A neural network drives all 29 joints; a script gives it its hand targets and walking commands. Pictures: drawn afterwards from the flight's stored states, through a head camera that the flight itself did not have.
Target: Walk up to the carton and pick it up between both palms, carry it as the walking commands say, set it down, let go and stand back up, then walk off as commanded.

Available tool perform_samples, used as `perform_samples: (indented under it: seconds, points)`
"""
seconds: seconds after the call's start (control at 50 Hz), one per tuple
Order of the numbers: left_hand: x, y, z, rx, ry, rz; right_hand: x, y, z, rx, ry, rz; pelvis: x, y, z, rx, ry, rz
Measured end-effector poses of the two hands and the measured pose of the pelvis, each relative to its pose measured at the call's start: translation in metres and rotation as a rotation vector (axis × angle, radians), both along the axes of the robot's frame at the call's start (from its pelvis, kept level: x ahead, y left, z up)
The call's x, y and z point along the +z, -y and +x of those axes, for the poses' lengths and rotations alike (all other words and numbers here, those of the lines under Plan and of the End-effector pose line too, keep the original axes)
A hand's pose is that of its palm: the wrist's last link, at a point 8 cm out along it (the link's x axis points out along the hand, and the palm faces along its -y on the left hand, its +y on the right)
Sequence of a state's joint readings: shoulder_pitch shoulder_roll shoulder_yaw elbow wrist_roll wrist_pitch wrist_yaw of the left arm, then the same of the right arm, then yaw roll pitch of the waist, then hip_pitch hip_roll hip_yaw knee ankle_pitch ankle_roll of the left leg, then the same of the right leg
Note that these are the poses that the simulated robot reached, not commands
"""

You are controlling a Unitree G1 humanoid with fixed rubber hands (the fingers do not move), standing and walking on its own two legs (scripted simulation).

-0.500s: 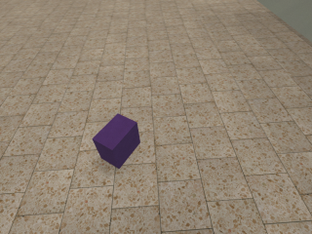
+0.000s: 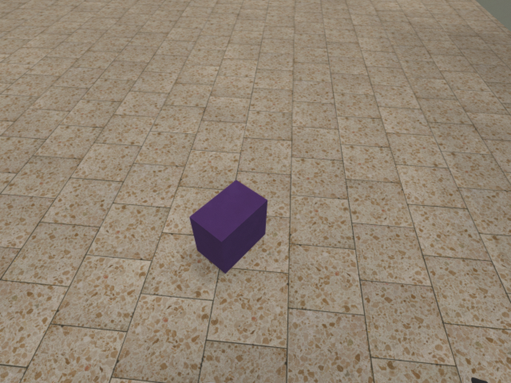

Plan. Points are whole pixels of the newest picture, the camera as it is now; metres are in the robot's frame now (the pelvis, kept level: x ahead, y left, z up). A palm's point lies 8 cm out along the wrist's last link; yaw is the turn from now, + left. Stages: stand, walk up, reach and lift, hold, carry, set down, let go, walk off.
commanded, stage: walk up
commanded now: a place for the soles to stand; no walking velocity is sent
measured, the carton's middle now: (230, 226) +0.84 +0.11 -0.63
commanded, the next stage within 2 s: none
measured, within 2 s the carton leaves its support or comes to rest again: neither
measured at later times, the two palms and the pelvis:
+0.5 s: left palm (43, 382) +0.15 +0.33 -0.05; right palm (412, 253) +0.36 -0.28 -0.05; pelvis +0.18 +0.01 +0.01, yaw +9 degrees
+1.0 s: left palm (117, 214) +0.47 +0.32 -0.06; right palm (411, 216) +0.47 -0.33 -0.08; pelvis +0.35 -0.01 -0.01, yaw +9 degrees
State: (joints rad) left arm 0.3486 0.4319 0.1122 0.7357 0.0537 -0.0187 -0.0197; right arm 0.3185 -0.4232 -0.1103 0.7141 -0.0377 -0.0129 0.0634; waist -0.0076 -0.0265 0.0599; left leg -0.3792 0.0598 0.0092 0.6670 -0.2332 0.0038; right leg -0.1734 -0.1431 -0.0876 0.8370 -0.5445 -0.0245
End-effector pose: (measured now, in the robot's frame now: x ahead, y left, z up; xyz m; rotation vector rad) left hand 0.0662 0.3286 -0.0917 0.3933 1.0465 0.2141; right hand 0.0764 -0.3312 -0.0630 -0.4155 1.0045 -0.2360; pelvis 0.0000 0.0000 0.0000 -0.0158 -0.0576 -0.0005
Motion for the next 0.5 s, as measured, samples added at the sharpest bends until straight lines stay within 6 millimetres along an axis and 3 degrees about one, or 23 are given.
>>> perform_samples:
  seconds: [0.12,0.2,0.28,0.36,0.44,0.5]
  points:
    - [0.022,0.005,0.066,-0.057,0.108,-0.036,0.015,-0.016,0.027,0.019,0.004,-0.016,0.014,-0.005,0.033,0.037,0.003,0.013]
    - [0.037,0.012,0.096,-0.08,0.139,-0.036,0.019,-0.011,0.057,0.043,0.029,-0.015,0.017,-0.003,0.06,0.055,0.001,0.011]
    - [0.043,0.013,0.118,-0.064,0.174,0.008,0.008,0.002,0.1,0.087,0.04,-0.009,0.006,0.009,0.094,0.082,0.006,0.021]
    - [0.038,0.008,0.106,0.03,0.159,0.061,-0.005,-0.002,0.167,0.16,0.065,-0.003,-0.005,0.011,0.122,0.117,0.019,0.004]
    - [0.041,0.003,0.086,0.118,0.064,0.064,0.007,-0.03,0.237,0.265,0.12,0.032,0.005,0.003,0.152,0.145,0.018,0.002]
    - [0.042,-0.004,0.084,0.16,0.02,0.053,0.017,-0.054,0.283,0.34,0.136,0.044,0.01,-0.005,0.176,0.158,0.007,0.011]
